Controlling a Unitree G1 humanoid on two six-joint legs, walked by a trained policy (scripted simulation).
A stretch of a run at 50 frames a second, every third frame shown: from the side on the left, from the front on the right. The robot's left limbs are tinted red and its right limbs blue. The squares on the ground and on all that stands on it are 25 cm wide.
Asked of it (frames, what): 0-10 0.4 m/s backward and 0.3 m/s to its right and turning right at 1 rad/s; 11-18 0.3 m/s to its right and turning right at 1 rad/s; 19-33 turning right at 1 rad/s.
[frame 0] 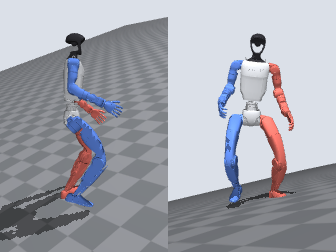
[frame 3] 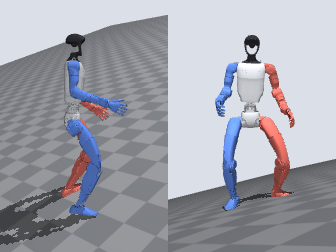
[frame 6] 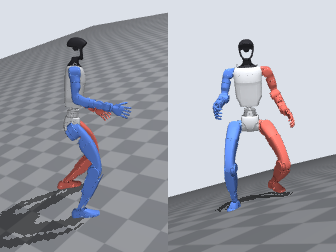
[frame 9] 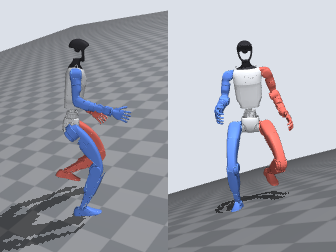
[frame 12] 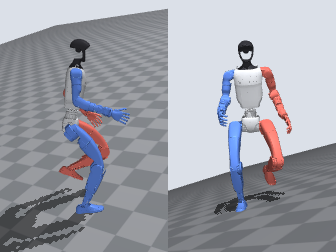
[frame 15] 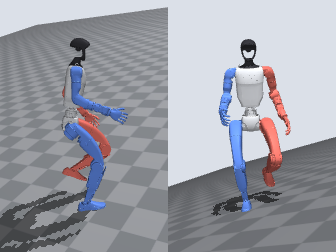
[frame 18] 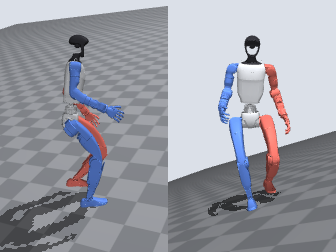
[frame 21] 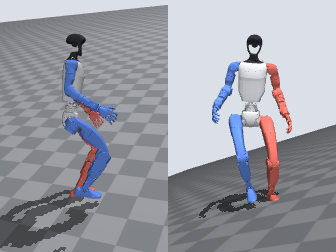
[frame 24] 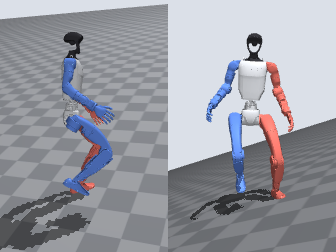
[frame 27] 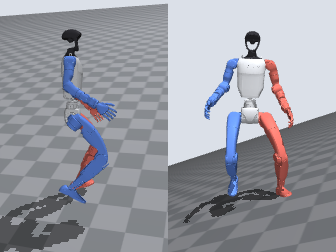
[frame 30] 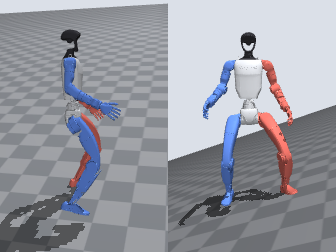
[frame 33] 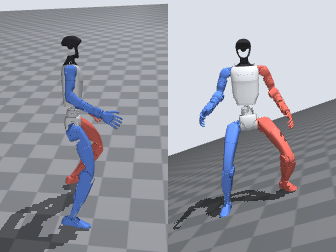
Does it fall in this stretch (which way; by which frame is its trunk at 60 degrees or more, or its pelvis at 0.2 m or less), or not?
no
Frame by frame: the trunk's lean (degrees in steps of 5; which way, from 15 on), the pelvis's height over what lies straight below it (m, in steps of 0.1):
0: 5, 0.8
3: 0, 0.7
6: 5, 0.7
9: 5, 0.7
12: 10, 0.7
15: 10, 0.7
18: 5, 0.8
21: 5, 0.8
24: 5, 0.8
27: 5, 0.8
30: 0, 0.8
33: 5, 0.7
